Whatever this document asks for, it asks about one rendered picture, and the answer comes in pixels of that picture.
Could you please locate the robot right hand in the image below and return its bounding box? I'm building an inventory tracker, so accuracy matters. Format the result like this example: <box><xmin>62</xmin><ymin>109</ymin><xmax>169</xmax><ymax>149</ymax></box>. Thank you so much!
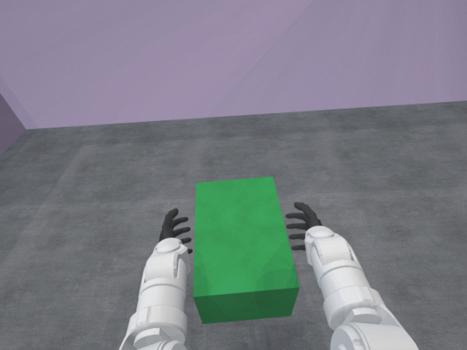
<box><xmin>285</xmin><ymin>202</ymin><xmax>322</xmax><ymax>251</ymax></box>

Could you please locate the carton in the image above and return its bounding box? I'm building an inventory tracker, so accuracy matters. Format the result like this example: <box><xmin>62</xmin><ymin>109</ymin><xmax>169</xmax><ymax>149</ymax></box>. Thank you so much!
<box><xmin>193</xmin><ymin>176</ymin><xmax>300</xmax><ymax>324</ymax></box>

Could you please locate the robot left forearm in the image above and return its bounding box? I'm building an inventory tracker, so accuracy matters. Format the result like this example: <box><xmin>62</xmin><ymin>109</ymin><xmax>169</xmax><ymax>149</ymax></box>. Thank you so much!
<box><xmin>119</xmin><ymin>238</ymin><xmax>191</xmax><ymax>350</ymax></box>

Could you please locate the robot right upper arm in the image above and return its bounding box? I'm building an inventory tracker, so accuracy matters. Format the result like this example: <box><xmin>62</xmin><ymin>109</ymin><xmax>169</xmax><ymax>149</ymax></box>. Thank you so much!
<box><xmin>331</xmin><ymin>322</ymin><xmax>418</xmax><ymax>350</ymax></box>

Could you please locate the robot right forearm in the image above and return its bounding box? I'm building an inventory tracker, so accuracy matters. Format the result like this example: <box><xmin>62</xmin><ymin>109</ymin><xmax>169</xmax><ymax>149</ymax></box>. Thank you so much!
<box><xmin>304</xmin><ymin>226</ymin><xmax>419</xmax><ymax>350</ymax></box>

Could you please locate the robot left hand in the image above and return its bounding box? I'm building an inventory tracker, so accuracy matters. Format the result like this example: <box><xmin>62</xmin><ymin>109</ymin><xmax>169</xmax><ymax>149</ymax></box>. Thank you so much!
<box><xmin>159</xmin><ymin>209</ymin><xmax>193</xmax><ymax>254</ymax></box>

